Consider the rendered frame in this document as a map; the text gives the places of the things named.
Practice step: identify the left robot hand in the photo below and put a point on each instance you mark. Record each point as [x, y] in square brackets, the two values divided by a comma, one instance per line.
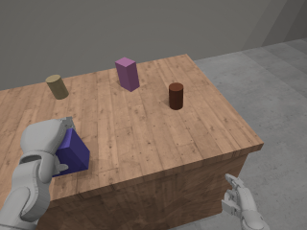
[47, 136]

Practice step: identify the robot left forearm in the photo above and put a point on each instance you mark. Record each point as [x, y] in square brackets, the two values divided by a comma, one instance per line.
[29, 197]

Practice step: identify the right robot hand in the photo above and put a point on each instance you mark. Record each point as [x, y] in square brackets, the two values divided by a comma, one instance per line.
[236, 203]

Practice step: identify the sponge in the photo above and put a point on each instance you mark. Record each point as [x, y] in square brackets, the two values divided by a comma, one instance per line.
[73, 153]

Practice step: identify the robot right forearm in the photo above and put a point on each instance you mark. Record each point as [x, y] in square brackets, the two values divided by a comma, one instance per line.
[252, 220]

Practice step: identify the table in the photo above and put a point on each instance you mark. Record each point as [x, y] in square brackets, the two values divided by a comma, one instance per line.
[150, 167]

